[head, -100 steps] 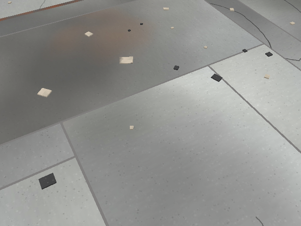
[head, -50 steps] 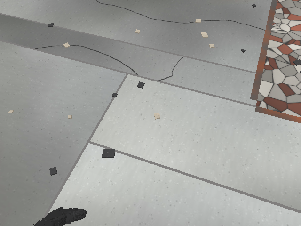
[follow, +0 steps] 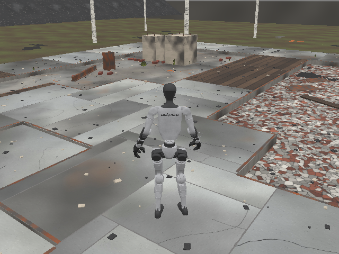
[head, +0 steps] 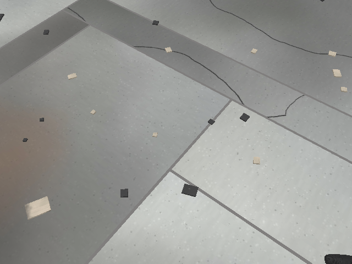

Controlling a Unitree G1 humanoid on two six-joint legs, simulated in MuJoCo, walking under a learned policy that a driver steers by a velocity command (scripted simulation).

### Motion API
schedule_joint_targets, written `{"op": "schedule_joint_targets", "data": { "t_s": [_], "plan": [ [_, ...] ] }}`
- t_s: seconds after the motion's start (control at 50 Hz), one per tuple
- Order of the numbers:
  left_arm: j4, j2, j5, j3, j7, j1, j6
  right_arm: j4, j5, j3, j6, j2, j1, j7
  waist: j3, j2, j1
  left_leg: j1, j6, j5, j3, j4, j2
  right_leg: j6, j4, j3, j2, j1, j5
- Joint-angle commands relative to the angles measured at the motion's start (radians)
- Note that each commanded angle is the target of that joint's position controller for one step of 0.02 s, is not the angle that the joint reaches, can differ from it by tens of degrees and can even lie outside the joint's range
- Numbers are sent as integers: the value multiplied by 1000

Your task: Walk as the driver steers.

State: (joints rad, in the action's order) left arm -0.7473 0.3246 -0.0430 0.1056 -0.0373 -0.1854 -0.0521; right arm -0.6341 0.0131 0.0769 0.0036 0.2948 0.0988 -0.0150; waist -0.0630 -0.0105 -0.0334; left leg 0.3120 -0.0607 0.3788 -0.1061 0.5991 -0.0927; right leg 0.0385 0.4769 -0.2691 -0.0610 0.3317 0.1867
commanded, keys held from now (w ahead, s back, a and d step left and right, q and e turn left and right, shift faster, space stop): e+shift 0.06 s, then w+e+shift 0.14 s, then w+shift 0.14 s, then w+q+shift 0.66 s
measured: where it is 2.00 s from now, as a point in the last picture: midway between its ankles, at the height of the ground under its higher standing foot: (200, 98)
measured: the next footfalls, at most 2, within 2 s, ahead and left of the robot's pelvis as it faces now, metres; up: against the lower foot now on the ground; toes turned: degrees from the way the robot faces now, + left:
left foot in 0.02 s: +0.04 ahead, +0.11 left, +0.00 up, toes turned -9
right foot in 0.58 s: +0.26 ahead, -0.29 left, +0.00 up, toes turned -13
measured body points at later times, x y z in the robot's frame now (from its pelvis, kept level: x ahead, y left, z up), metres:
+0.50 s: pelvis +0.12 -0.06 +0.00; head +0.14 -0.06 +0.45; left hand +0.41 +0.08 -0.08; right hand -0.02 -0.31 -0.12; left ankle +0.00 +0.11 -0.74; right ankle +0.20 -0.27 -0.70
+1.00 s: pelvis +0.46 -0.19 -0.04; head +0.48 -0.17 +0.41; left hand +0.42 +0.09 -0.17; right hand +0.71 -0.40 -0.09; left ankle +0.67 -0.08 -0.70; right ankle +0.23 -0.29 -0.73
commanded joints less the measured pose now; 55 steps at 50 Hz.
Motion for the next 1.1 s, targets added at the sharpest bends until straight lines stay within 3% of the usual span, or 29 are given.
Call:
{"op": "schedule_joint_targets", "data": {
  "t_s": [0.02,0.04,0.06,0.08,0.1,0.14,0.22,0.3,0.4,0.5,0.54,0.56,0.58,0.6,0.62,0.64,0.66,0.68,0.7,0.74,0.8,0.9,0.96,1.0,1.02,1.04,1.06,1.08,1.1],
  "plan": [
    [119,124,-12,31,-6,100,0,19,2,43,12,95,141,4,208,-131,79,-263,31,-220,2,-289,61,-117,-12,-195,100,0,-42],
    [115,43,6,12,0,20,1,40,-23,59,0,181,123,-8,216,132,25,-368,143,-224,-271,-330,319,-49,230,-36,-32,188,299],
    [126,100,17,29,1,-6,18,66,-78,57,2,197,63,-1,156,252,3,-233,265,-303,-457,-355,488,-13,423,27,-38,299,432],
    [117,166,19,45,5,-10,24,84,-75,48,13,158,30,-5,126,182,-6,-211,283,-117,-417,-391,494,-3,559,65,54,324,344],
    [105,182,14,49,7,-2,21,83,-52,38,22,123,12,-12,92,145,0,-211,241,90,-331,-409,426,-2,599,97,82,370,245],
    [94,142,18,37,17,5,22,66,-12,34,39,127,44,-33,64,154,29,-295,188,179,-239,-433,369,10,703,136,116,492,127],
    [137,82,10,10,42,80,58,23,-27,31,78,128,216,-26,37,109,111,-372,181,166,-128,-463,356,13,759,182,155,598,16],
    [148,48,4,-4,45,81,84,-16,-28,29,100,119,287,2,-24,100,108,-369,221,120,-87,-504,374,8,662,119,131,635,-57],
    [188,12,19,-33,68,180,112,-69,0,24,95,124,325,10,-85,94,98,-320,261,-16,-19,-554,393,-3,423,219,172,578,-119],
    [227,18,1,-47,109,262,158,-110,24,27,82,175,365,10,-99,129,94,-258,258,-155,18,-533,395,-30,154,265,121,301,-38],
    [212,70,-7,-25,106,160,163,-128,21,27,76,201,360,10,-37,175,11,-233,245,-377,20,-418,405,-62,88,285,73,76,24],
    [160,119,-13,5,93,-25,160,-132,12,18,74,190,339,9,75,161,-99,-166,214,-589,82,-194,355,-86,74,301,42,-181,16],
    [101,173,-7,32,72,-266,150,-110,-8,-1,82,148,319,6,253,132,-220,70,165,-513,113,141,297,-106,148,201,138,-567,48],
    [79,289,34,46,58,-369,148,-57,-10,-46,99,-38,401,9,443,-212,-150,389,116,110,71,569,143,-186,29,-262,413,-859,498],
    [96,237,54,27,66,-356,160,-39,52,-37,120,10,386,4,491,-260,-148,474,122,137,-64,759,121,-220,-194,-567,480,-778,789],
    [83,161,38,3,68,-282,163,-15,80,-13,114,72,284,2,294,-224,-130,591,120,58,-41,846,158,-191,-236,-467,472,-657,708],
    [68,107,30,-13,68,-237,163,-7,66,-15,106,66,241,0,184,-168,-103,616,122,-25,-15,843,209,-180,-221,-310,460,-537,544],
    [58,66,41,-23,67,-176,161,-17,41,-12,93,61,234,3,116,-135,-56,565,117,-108,-9,790,247,-169,-230,-172,414,-409,392],
    [49,21,58,-31,67,-125,165,-28,36,-8,74,47,263,13,78,-161,-6,493,112,-169,-19,760,275,-155,-246,-51,368,-305,280],
    [28,-19,52,-33,62,-63,173,-37,48,-10,34,11,273,30,26,-152,41,446,108,-202,-11,741,298,-131,-286,127,337,-222,103],
    [11,-6,56,-29,51,-45,181,-14,35,-11,6,4,209,32,-60,-82,59,492,98,-295,-1,696,284,-118,-330,307,305,-170,-74],
    [-15,73,62,-19,24,-113,174,50,27,-23,23,23,22,68,-146,19,19,508,133,-476,124,387,233,-92,-387,484,286,-256,-242],
    [-20,156,63,-5,7,-144,154,86,34,-18,40,47,-57,101,-111,4,24,358,184,-462,276,212,134,-39,-289,560,280,-358,-827],
    [-8,228,52,12,-9,-134,127,79,53,9,30,102,56,100,-5,-99,119,183,209,-351,330,225,55,-44,-79,561,312,-432,-1312],
    [14,255,43,21,-5,-82,117,45,56,37,13,159,229,93,80,-142,219,-10,240,-272,314,249,36,-66,118,545,332,-400,-1442],
    [45,248,34,22,7,-23,120,-21,45,82,-4,249,469,77,188,-120,327,-329,283,-242,248,200,28,-92,401,504,313,-260,-1353],
    [44,138,23,-7,24,17,139,-72,51,92,-14,263,569,52,142,59,354,-519,324,-282,129,68,65,-60,846,498,145,-18,-476],
    [115,-53,30,-62,37,-119,187,-34,13,77,2,297,426,52,159,403,111,-681,493,-115,-370,-37,207,-28,1225,337,-37,402,382],
    [169,19,20,-70,49,-71,237,22,-9,53,34,221,384,57,312,283,136,-704,553,245,-741,-272,327,-77,1223,116,-18,521,331]
  ]
}}
Velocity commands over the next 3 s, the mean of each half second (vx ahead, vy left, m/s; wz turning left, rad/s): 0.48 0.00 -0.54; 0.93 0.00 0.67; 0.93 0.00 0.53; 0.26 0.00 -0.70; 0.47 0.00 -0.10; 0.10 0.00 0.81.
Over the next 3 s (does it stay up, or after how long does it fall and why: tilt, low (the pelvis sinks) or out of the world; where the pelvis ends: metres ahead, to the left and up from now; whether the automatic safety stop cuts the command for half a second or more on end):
stays up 1.46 -0.09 -0.01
